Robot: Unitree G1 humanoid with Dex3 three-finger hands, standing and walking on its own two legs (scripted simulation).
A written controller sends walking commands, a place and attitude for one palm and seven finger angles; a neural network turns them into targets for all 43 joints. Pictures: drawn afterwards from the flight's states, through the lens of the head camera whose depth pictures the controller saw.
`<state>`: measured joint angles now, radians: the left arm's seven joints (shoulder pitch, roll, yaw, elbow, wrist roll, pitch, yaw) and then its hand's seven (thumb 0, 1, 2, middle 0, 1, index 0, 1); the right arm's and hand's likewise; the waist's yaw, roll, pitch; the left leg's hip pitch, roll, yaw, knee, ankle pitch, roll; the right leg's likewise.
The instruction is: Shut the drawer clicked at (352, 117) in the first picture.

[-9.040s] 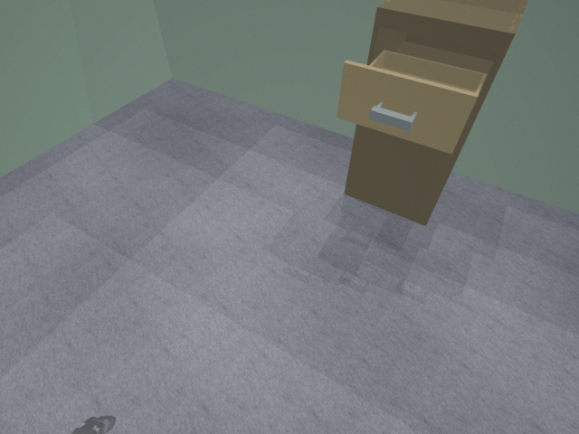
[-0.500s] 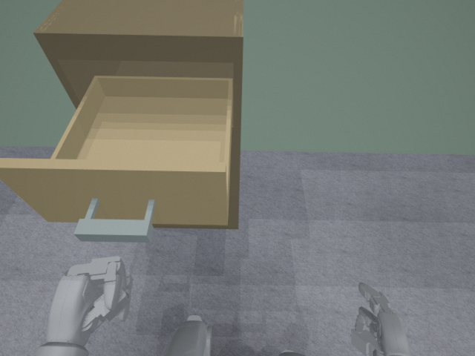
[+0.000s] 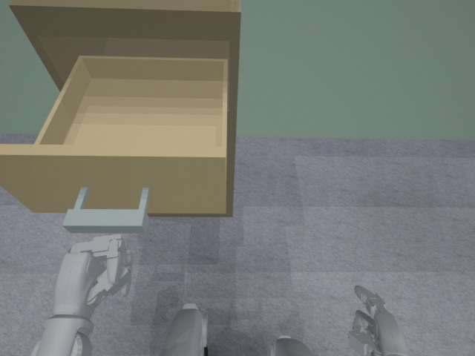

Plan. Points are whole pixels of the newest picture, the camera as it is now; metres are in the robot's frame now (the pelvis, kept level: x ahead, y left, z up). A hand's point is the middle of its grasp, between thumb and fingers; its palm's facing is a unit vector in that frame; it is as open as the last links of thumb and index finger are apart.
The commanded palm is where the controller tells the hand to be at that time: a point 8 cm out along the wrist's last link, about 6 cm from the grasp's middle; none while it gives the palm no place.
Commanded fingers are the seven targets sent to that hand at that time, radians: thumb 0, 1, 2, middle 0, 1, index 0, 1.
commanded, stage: bring the fist close to the handle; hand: left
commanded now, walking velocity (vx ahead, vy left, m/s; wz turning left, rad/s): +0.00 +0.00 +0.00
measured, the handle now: (111, 207) +0.34 +0.23 +0.04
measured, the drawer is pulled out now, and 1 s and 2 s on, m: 0.29 0.25 0.13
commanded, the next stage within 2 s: push the drawer shut in 0.20 s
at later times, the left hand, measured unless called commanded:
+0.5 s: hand (129, 266) +0.25 +0.18 +0.04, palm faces +0.04 -1.00 -0.05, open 3.3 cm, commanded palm +0.23 +0.23 +0.05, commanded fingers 0.00 0.90 0.90 -1.40 -1.60 -1.40 -1.60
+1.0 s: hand (135, 233) +0.30 +0.18 +0.04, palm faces +0.03 -1.00 -0.06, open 3.2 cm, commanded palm +0.29 +0.23 +0.05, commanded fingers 0.00 0.90 0.90 -1.40 -1.60 -1.40 -1.60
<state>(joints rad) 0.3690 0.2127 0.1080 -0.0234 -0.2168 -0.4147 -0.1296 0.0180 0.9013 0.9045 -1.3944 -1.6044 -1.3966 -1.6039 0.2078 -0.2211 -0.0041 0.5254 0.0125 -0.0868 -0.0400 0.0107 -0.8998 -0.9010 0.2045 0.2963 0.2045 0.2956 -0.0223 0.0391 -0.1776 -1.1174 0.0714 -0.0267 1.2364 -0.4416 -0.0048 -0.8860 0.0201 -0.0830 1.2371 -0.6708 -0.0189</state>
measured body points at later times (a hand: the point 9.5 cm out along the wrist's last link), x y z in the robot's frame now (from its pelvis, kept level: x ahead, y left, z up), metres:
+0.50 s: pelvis +0.00 +0.00 +0.00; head +0.08 +0.02 +0.44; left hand +0.24 +0.23 +0.05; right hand +0.19 -0.23 -0.09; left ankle +0.08 +0.12 -0.63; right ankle -0.04 -0.11 -0.63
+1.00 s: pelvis -0.01 +0.00 +0.00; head +0.07 +0.01 +0.44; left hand +0.29 +0.23 +0.05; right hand +0.15 -0.24 -0.10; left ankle +0.08 +0.12 -0.63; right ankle -0.04 -0.11 -0.63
